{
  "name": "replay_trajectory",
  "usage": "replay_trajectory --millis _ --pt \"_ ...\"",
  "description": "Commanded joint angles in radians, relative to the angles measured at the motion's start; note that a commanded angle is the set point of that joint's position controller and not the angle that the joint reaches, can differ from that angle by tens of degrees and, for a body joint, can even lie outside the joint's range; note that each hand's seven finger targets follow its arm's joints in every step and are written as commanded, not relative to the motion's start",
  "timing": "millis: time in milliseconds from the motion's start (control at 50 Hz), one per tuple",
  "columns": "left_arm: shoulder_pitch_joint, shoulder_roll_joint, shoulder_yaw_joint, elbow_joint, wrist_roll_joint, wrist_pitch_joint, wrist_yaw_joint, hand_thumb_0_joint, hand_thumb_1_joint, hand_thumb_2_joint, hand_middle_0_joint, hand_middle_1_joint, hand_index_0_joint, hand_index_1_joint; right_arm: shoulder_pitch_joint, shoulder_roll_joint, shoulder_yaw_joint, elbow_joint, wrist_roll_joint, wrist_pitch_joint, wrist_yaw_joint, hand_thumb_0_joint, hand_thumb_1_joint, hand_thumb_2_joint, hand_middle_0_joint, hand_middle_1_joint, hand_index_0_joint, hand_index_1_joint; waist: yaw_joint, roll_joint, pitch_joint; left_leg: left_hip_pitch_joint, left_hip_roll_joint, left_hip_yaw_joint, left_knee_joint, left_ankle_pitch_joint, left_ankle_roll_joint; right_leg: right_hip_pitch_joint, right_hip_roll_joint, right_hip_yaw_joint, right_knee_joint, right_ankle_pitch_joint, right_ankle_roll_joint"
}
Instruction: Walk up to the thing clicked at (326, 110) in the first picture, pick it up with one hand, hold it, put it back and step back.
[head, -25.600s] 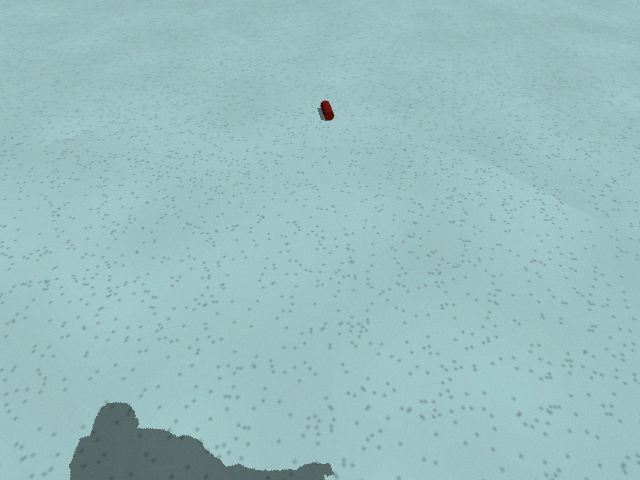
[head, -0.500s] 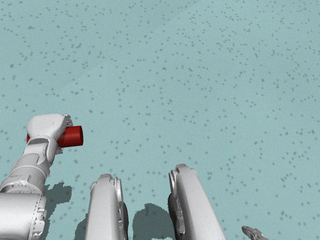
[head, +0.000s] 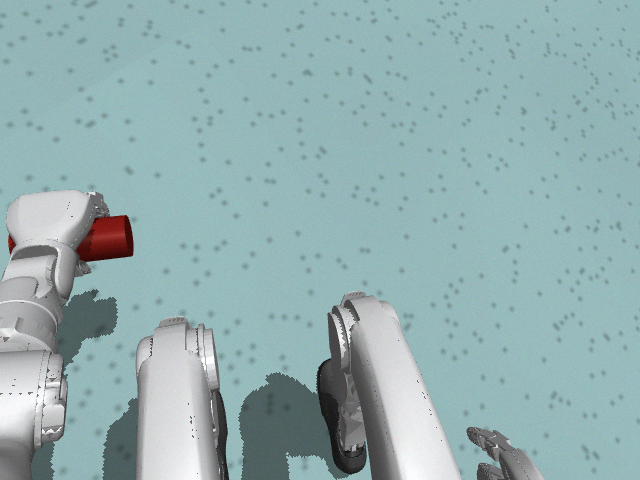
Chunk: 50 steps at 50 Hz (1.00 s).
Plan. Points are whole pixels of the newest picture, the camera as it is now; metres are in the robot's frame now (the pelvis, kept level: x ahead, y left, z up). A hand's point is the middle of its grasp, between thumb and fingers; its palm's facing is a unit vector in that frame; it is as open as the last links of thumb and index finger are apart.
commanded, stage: crouch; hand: left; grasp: from above
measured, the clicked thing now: (76, 241) +0.44 +0.27 -0.21
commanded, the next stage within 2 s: lower in 0.46 s
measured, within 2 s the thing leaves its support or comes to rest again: neither
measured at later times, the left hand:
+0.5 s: hand (87, 247) +0.44 +0.27 -0.24, palm faces -0.48 -0.06 -0.88, open 8.7 cm
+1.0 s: hand (100, 252) +0.44 +0.27 -0.30, palm faces -0.48 -0.07 -0.88, open 8.7 cm
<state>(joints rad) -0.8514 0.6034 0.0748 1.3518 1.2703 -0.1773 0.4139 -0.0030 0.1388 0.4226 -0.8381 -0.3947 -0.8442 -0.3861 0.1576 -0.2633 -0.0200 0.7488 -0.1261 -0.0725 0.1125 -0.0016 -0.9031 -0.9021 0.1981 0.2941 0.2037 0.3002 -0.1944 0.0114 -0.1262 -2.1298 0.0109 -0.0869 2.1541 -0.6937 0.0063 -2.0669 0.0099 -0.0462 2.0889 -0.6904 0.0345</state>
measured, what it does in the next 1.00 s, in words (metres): lowers itself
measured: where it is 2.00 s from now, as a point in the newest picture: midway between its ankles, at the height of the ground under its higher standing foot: (279, 449)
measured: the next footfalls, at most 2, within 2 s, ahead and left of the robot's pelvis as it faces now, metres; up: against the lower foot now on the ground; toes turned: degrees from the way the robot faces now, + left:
none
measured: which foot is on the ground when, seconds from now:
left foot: down 0.00-1.00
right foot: down 0.00-1.00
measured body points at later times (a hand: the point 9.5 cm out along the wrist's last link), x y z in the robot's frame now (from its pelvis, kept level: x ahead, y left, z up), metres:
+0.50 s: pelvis -0.01 -0.01 -0.06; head +0.24 +0.05 +0.32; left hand +0.46 +0.27 -0.19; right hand +0.03 -0.28 -0.17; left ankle +0.07 +0.12 -0.38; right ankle +0.09 -0.13 -0.38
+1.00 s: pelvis -0.01 +0.00 -0.09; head +0.25 +0.06 +0.27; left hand +0.46 +0.27 -0.25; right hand +0.03 -0.28 -0.19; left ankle +0.07 +0.12 -0.38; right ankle +0.09 -0.13 -0.38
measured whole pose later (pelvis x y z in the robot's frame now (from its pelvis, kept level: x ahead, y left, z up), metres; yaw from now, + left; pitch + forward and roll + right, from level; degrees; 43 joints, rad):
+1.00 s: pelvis -0.01 +0.00 -0.09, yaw -3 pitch +33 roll -8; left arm -0.92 0.76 0.14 1.50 1.31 -0.25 0.48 0.00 0.17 0.33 -0.88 -0.31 -0.88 -0.30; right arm 0.12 -0.28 0.08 0.76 -0.18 -0.09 0.15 0.00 -0.90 -0.90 0.20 0.29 0.20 0.30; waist -0.26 -0.04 0.01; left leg -2.34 0.01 -0.15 2.46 -0.71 -0.01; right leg -2.27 0.03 -0.09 2.36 -0.68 0.04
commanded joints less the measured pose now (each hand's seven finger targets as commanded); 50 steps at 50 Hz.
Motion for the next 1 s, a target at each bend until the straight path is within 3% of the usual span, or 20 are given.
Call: replay_trajectory --millis 0,60,80,120,140,160,180,220,260,440,520,640,680,700,820,900,940,980 --pt "-0.348 0.273 0.048 -0.171 -0.013 -0.009 0.048 0.0 0.741 0.671 -1.132 -0.471 -1.126 -0.479 0.224 -0.231 -0.079 -0.004 0.002 -0.003 -0.002 0.0 -0.903 -0.902 0.2 0.299 0.2 0.299 0.007 0.273 -0.704 0.6 -0.012 0.03 -0.208 0.274 0.003 0.239 0.018 -0.064 -0.163 0.271 -0.075" --pt "-0.352 0.271 0.047 -0.145 -0.01 -0.013 0.049 0.0 0.74 0.66 -1.122 -0.484 -1.121 -0.488 0.217 -0.232 -0.074 -0.012 -0.001 -0.003 0.003 0.0 -0.904 -0.902 0.2 0.299 0.2 0.299 -0.007 0.279 -0.684 0.564 -0.015 0.032 -0.193 0.245 0.003 0.223 0.015 -0.066 -0.143 0.257 -0.074" --pt "-0.379 0.296 0.062 -0.183 -0.011 -0.021 0.051 0.0 0.732 0.684 -1.129 -0.475 -1.12 -0.486 0.23 -0.23 -0.074 -0.003 -0.003 -0.002 0.006 0.0 -0.905 -0.903 0.2 0.299 0.2 0.299 -0.004 0.265 -0.709 0.575 -0.014 0.034 -0.18 0.251 0.006 0.236 0.019 -0.065 -0.145 0.264 -0.073" --pt "-0.367 0.273 0.054 -0.138 -0.016 -0.021 0.053 0.0 0.737 0.683 -1.132 -0.472 -1.122 -0.484 0.227 -0.23 -0.07 -0.007 -0.006 -0.004 0.008 0.0 -0.905 -0.903 0.2 0.299 0.2 0.299 -0.014 0.261 -0.699 0.532 -0.017 0.043 -0.158 0.248 0.009 0.235 0.019 -0.063 -0.132 0.269 -0.071" --pt "-0.387 0.317 0.071 -0.166 -0.016 -0.027 0.054 0.0 0.75 0.676 -1.134 -0.492 -1.129 -0.498 0.231 -0.232 -0.068 0.0 -0.005 -0.006 0.009 0.0 -0.907 -0.903 0.2 0.3 0.2 0.299 -0.007 0.266 -0.709 0.536 -0.015 0.043 -0.151 0.252 0.009 0.241 0.019 -0.064 -0.123 0.272 -0.071" --pt "-0.367 0.307 0.06 -0.123 -0.01 -0.023 0.055 0.0 0.744 0.687 -1.136 -0.485 -1.127 -0.495 0.225 -0.234 -0.066 -0.004 -0.004 -0.005 0.008 0.0 -0.907 -0.904 0.2 0.3 0.2 0.3 -0.005 0.255 -0.704 0.514 -0.016 0.053 -0.137 0.241 0.015 0.238 0.023 -0.062 -0.125 0.27 -0.07" --pt "-0.393 0.323 0.067 -0.136 -0.009 -0.031 0.055 0.0 0.758 0.665 -1.143 -0.48 -1.137 -0.487 0.229 -0.232 -0.066 0.0 -0.007 -0.005 0.009 0.0 -0.908 -0.904 0.2 0.3 0.2 0.3 -0.016 0.243 -0.7 0.489 -0.017 0.054 -0.127 0.226 0.016 0.24 0.024 -0.062 -0.123 0.258 -0.068" --pt "-0.395 0.35 0.081 -0.124 -0.009 -0.039 0.056 0.0 0.767 0.661 -1.15 -0.479 -1.145 -0.486 0.226 -0.236 -0.062 0.006 -0.009 -0.006 0.009 0.0 -0.908 -0.904 0.2 0.3 0.2 0.3 -0.009 0.235 -0.695 0.457 -0.017 0.062 -0.11 0.21 0.021 0.244 0.026 -0.061 -0.117 0.249 -0.066" --pt "-0.395 0.339 0.069 -0.101 -0.011 -0.041 0.059 0.0 0.772 0.655 -1.15 -0.486 -1.147 -0.49 0.221 -0.23 -0.053 0.007 -0.012 -0.007 0.008 0.0 -0.909 -0.904 0.2 0.3 0.199 0.3 -0.011 0.235 -0.681 0.44 -0.017 0.066 -0.094 0.193 0.022 0.235 0.029 -0.061 -0.113 0.235 -0.066" --pt "-0.388 0.383 0.089 -0.063 -0.002 -0.043 0.07 0.0 0.78 0.66 -1.157 -0.479 -1.151 -0.486 0.221 -0.245 -0.029 0.015 -0.02 -0.006 0.009 0.0 -0.907 -0.903 0.2 0.3 0.199 0.3 -0.015 0.232 -0.651 0.387 -0.017 0.064 -0.051 0.188 0.024 0.217 0.033 -0.076 -0.07 0.235 -0.063" --pt "-0.402 0.374 0.068 -0.066 -0.002 -0.045 0.066 0.0 0.776 0.644 -1.158 -0.461 -1.15 -0.47 0.205 -0.249 -0.028 0.015 -0.015 -0.004 0.009 0.0 -0.907 -0.903 0.2 0.3 0.199 0.3 -0.014 0.279 -0.649 0.389 -0.016 0.055 -0.052 0.186 0.016 0.177 0.037 -0.087 -0.034 0.227 -0.073" --pt "-0.419 0.359 0.051 -0.012 0.003 -0.047 0.065 0.0 0.751 0.645 -1.18 -0.391 -1.156 -0.417 0.205 -0.259 -0.01 0.014 -0.021 -0.004 0.012 0.0 -0.901 -0.899 0.2 0.3 0.2 0.3 -0.051 0.267 -0.592 0.366 -0.017 0.038 -0.026 0.184 0.014 0.134 0.036 -0.106 -0.007 0.226 -0.071" --pt "-0.427 0.382 0.062 0.0 0.005 -0.055 0.073 0.0 0.743 0.623 -1.17 -0.382 -1.148 -0.405 0.196 -0.263 -0.006 0.016 -0.022 -0.007 0.012 0.0 -0.9 -0.899 0.2 0.3 0.2 0.3 -0.045 0.274 -0.59 0.358 -0.017 0.036 -0.016 0.176 0.013 0.119 0.039 -0.111 0.008 0.218 -0.073" --pt "-0.422 0.374 0.047 0.013 0.011 -0.056 0.074 0.0 0.752 0.624 -1.175 -0.398 -1.156 -0.419 0.198 -0.257 0.004 0.015 -0.025 -0.008 0.014 0.0 -0.902 -0.899 0.2 0.3 0.2 0.3 -0.048 0.281 -0.581 0.348 -0.018 0.044 -0.003 0.182 0.015 0.136 0.043 -0.108 0.006 0.228 -0.072" --pt "-0.423 0.418 0.079 -0.003 0.013 -0.072 0.104 0.0 0.784 0.596 -1.169 -0.434 -1.165 -0.44 0.195 -0.265 0.01 0.018 -0.038 -0.017 0.021 0.0 -0.904 -0.899 0.2 0.3 0.2 0.3 -0.061 0.28 -0.598 0.332 -0.013 0.046 0.043 0.209 0.017 0.16 0.048 -0.113 0.034 0.261 -0.064" --pt "-0.412 0.45 0.104 -0.029 0.013 -0.073 0.125 0.0 0.805 0.564 -1.187 -0.406 -1.183 -0.411 0.178 -0.274 0.009 0.012 -0.043 -0.016 0.023 0.0 -0.902 -0.898 0.2 0.3 0.2 0.3 -0.05 0.323 -0.621 0.342 -0.008 0.043 0.047 0.209 0.013 0.15 0.052 -0.119 0.051 0.258 -0.067" --pt "-0.401 0.434 0.091 -0.016 0.019 -0.066 0.13 0.0 0.81 0.597 -1.185 -0.437 -1.181 -0.443 0.175 -0.272 0.013 0.014 -0.049 -0.02 0.028 0.0 -0.904 -0.899 0.2 0.3 0.2 0.3 -0.06 0.329 -0.604 0.349 -0.006 0.037 0.061 0.213 0.012 0.132 0.055 -0.124 0.064 0.266 -0.068" --pt "-0.395 0.44 0.099 -0.009 0.024 -0.063 0.134 0.0 0.757 0.578 -1.161 -0.355 -1.148 -0.369 0.174 -0.277 0.014 0.015 -0.05 -0.019 0.028 0.0 -0.891 -0.894 0.201 0.3 0.2 0.3 -0.058 0.338 -0.612 0.35 -0.007 0.034 0.064 0.215 0.011 0.129 0.056 -0.127 0.071 0.263 -0.069"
